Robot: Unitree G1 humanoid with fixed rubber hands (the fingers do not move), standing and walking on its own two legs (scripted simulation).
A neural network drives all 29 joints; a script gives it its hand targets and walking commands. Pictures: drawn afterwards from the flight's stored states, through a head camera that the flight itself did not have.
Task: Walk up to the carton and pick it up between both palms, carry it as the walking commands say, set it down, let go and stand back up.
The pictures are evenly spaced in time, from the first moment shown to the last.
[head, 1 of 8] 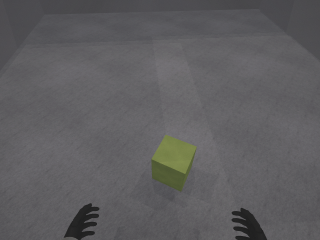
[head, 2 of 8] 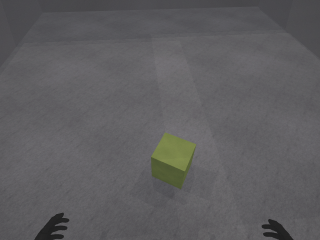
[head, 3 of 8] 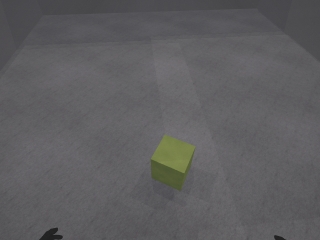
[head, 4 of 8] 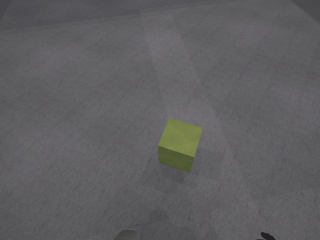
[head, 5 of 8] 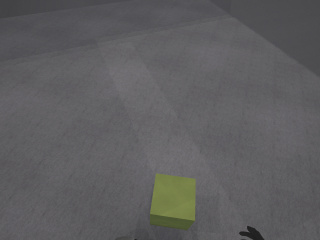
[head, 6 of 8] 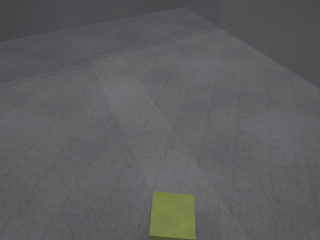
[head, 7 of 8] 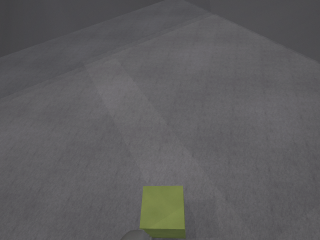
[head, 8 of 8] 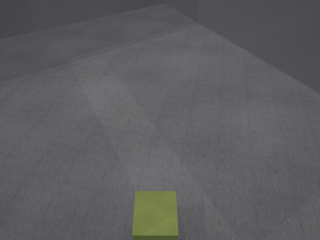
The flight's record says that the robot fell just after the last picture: no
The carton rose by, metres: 0.00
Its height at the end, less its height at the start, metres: +0.00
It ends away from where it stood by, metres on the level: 0.00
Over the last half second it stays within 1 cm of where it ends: yes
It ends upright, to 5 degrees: yes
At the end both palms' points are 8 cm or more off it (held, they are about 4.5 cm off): yes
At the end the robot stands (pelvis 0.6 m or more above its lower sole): yes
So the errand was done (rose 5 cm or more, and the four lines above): no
